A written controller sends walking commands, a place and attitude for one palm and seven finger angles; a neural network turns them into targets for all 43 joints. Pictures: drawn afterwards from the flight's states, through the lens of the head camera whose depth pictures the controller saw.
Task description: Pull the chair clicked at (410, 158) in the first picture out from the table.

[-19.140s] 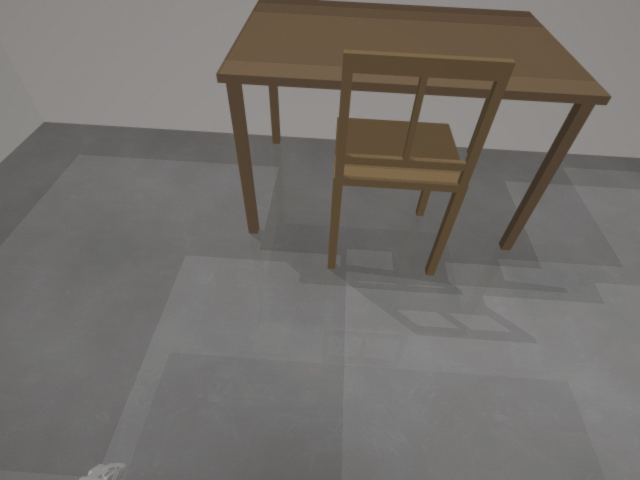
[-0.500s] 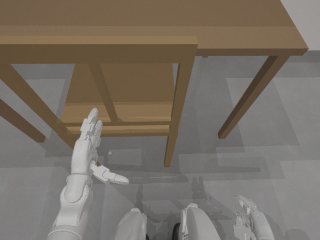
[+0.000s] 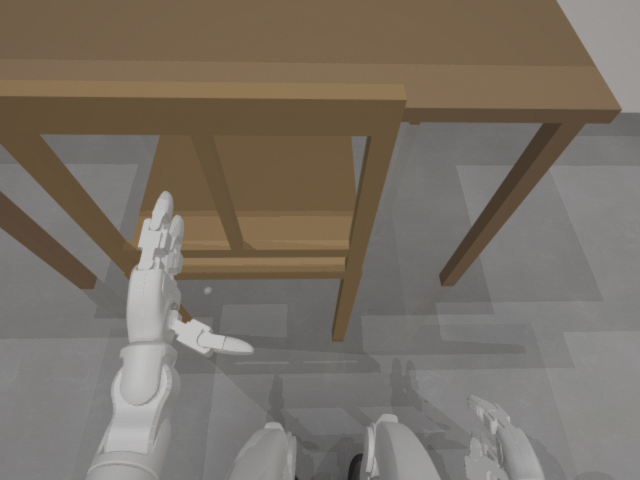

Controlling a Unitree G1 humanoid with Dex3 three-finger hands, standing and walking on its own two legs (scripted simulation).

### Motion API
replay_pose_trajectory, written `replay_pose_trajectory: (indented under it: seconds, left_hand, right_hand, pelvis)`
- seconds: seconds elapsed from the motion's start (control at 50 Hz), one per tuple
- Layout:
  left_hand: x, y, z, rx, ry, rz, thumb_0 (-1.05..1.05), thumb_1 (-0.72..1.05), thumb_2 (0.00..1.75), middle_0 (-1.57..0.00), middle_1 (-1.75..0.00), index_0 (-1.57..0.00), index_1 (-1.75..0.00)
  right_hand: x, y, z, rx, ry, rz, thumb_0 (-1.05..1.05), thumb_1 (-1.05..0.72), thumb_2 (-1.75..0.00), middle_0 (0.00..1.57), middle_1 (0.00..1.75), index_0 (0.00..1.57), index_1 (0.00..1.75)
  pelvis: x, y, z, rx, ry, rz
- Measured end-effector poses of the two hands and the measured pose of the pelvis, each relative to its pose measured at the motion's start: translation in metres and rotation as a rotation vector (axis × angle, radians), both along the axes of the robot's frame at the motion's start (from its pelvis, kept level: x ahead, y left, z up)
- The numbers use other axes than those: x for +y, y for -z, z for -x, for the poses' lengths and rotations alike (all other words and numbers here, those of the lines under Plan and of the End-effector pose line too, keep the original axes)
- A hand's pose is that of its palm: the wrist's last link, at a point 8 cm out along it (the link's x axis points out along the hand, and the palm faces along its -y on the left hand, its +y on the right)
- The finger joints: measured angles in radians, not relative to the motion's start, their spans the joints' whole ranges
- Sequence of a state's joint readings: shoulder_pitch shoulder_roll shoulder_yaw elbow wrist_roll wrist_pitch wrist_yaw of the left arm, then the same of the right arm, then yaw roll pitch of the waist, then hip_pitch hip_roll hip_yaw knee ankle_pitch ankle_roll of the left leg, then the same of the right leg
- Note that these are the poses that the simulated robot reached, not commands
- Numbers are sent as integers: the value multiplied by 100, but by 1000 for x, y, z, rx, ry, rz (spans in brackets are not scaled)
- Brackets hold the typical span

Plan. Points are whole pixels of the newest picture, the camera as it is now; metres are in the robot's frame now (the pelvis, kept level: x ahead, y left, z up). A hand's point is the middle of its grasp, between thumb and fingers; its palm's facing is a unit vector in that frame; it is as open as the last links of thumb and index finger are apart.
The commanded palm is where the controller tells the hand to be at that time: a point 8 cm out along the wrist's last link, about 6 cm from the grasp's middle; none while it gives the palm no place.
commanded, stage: aim the fingers beside a spindle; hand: left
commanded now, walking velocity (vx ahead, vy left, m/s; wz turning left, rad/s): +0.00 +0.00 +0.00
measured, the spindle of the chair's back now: (222, 198) +0.47 +0.16 +0.02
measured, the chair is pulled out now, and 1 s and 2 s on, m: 0.00 0.00 0.00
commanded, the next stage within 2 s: push the fingers through the gap in 1.32 s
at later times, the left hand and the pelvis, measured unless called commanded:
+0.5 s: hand (226, 318) +0.31 +0.13 -0.01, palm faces +0.01 -1.00 +0.00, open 16.9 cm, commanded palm +0.29 +0.18 +0.02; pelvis +0.00 -0.01 +0.00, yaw +0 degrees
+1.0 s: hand (214, 299) +0.31 +0.14 +0.04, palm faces +0.05 -1.00 -0.04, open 16.9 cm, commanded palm +0.29 +0.19 +0.02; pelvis +0.00 -0.01 +0.00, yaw +1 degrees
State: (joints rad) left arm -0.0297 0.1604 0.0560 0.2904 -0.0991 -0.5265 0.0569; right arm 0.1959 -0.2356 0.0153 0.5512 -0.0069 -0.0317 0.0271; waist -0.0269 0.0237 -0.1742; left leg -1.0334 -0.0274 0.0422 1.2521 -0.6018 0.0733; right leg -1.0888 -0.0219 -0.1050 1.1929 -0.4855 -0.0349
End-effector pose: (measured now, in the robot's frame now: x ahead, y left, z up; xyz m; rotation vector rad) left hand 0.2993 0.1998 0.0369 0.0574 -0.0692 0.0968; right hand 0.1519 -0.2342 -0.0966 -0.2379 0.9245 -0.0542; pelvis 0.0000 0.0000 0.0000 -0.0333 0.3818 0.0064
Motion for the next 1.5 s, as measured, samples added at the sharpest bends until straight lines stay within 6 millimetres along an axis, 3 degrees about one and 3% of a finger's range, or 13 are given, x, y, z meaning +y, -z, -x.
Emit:
replay_pose_trajectory:
  seconds: [0.06, 0.14, 0.22, 0.32, 0.4, 0.5, 0.66, 0.82, 0.98, 1.14, 1.32, 1.44, 1.5]
  left_hand:
    - [6, 17, -3, 79, 4, 9, -1, -49, 30, -6, -8, -6, -8]
    - [-13, 43, 3, 196, 91, 69, -1, -49, 30, -5, -8, -5, -8]
    - [-29, 29, 10, 134, 124, 74, -1, -49, 30, -6, -8, -6, -8]
    - [-10, -1, 2, -4, 21, 8, -1, -49, 30, -6, -8, -6, -9]
    - [4, 16, -2, 87, -3, 7, -1, -49, 30, -6, -8, -6, -9]
    - [-14, 42, 12, 202, 82, 66, -1, -49, 30, -5, -8, -6, -8]
    - [-19, -5, 7, -20, 46, 9, -1, -50, 30, -6, -8, -6, -9]
    - [-7, 43, 11, 206, 44, 49, -1, -49, 30, -6, -8, -6, -8]
    - [-10, -8, 14, -26, 49, 16, -1, -50, 30, -6, -8, -6, -8]
    - [-17, 46, 8, 208, 78, 62, -1, -49, 30, -6, -8, -6, -8]
    - [0, -7, 9, -33, 11, -4, -1, -49, 30, -6, -8, -6, -9]
    - [-16, 42, -2, 190, 95, 61, -1, -49, 30, -5, -8, -5, -8]
    - [-31, 49, 3, 215, 131, 77, -1, -49, 30, -5, -8, -6, -8]
  right_hand:
    - [1, 3, -1, 10, -12, -10, 1, -90, -90, 20, 29, 20, 30]
    - [-1, 2, -2, 2, -1, 1, 1, -90, -90, 20, 30, 20, 30]
    - [-5, -2, -3, -16, 18, 20, 1, -90, -90, 20, 30, 20, 30]
    - [-5, -1, -2, -9, 8, 8, 1, -90, -90, 20, 29, 20, 30]
    - [-5, 2, -1, 4, -6, -10, 1, -90, -90, 20, 29, 20, 30]
    - [-8, -1, -2, -9, 5, 7, 1, -90, -90, 20, 30, 20, 30]
    - [-10, -1, -3, -22, -2, 10, 1, -90, -90, 20, 29, 20, 30]
    - [-11, -1, 0, -19, 5, 0, 1, -90, -90, 20, 30, 20, 30]
    - [-13, -3, 0, -26, -5, 20, 1, -90, -90, 20, 29, 20, 30]
    - [-12, -1, 1, -29, 8, 9, 1, -90, -90, 20, 30, 20, 30]
    - [-7, 0, 3, -14, -11, 9, 1, -90, -90, 20, 29, 20, 30]
    - [-6, 3, 2, -8, -5, 2, 1, -90, -90, 20, 30, 20, 30]
    - [-8, 1, 2, -18, 15, 18, 1, -90, -90, 20, 30, 21, 30]
  pelvis:
    - [-1, 1, 1, 5, -7, 2]
    - [-1, 3, 1, 13, -9, 7]
    - [-1, 2, 0, 11, -2, 6]
    - [-3, 0, 0, 0, 1, -2]
    - [-6, 1, 1, 2, -4, -3]
    - [-6, 1, 2, 7, -7, 2]
    - [-7, 0, 2, -4, -5, -5]
    - [-11, 2, 4, 5, -1, -6]
    - [-8, -1, 2, -7, -11, 1]
    - [-8, 4, 6, 7, -1, -5]
    - [-6, 1, 4, -4, -9, 1]
    - [-4, 4, 6, 10, -11, 3]
    - [-3, 5, 5, 17, -2, 2]
